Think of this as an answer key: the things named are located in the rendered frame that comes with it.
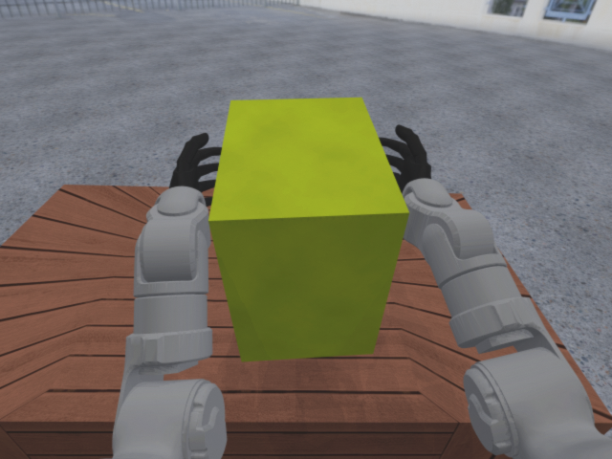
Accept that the robot right hand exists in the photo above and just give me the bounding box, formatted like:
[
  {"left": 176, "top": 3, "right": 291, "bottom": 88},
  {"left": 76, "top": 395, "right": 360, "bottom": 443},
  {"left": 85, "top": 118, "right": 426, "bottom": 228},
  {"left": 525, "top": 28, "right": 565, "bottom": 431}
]
[{"left": 379, "top": 124, "right": 431, "bottom": 193}]

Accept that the pedestal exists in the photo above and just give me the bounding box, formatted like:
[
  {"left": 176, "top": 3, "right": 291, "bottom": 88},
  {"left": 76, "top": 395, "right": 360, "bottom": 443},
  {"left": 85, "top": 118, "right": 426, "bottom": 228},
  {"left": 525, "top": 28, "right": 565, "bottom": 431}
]
[{"left": 0, "top": 185, "right": 612, "bottom": 459}]

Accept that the robot left hand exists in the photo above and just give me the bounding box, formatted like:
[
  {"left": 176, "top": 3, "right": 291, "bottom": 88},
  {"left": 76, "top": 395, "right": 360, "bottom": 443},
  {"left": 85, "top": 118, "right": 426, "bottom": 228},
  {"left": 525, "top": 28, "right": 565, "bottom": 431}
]
[{"left": 169, "top": 133, "right": 222, "bottom": 207}]

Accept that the robot left forearm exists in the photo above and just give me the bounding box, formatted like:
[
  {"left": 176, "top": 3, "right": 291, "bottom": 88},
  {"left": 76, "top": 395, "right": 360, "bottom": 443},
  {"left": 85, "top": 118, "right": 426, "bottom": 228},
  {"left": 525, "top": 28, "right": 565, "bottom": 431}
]
[{"left": 112, "top": 186, "right": 212, "bottom": 455}]

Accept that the robot left upper arm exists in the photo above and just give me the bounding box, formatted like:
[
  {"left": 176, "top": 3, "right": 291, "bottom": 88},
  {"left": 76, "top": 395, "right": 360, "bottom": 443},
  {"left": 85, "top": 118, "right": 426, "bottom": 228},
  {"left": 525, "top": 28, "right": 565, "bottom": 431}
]
[{"left": 110, "top": 379, "right": 227, "bottom": 459}]

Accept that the robot right upper arm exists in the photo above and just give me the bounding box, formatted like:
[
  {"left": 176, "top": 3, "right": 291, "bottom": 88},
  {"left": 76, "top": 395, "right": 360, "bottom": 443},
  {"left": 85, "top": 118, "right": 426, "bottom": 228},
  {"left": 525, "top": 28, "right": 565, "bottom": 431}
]
[{"left": 463, "top": 347, "right": 612, "bottom": 459}]

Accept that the carton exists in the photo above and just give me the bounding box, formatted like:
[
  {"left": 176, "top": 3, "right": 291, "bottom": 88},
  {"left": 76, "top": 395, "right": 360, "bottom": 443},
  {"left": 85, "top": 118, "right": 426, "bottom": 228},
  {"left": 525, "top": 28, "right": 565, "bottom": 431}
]
[{"left": 208, "top": 98, "right": 409, "bottom": 361}]

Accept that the robot right forearm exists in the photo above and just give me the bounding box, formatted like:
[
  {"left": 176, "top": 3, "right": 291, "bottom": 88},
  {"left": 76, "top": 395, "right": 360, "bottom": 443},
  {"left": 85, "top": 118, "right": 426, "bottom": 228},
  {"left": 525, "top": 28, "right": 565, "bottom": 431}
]
[{"left": 402, "top": 178, "right": 595, "bottom": 424}]

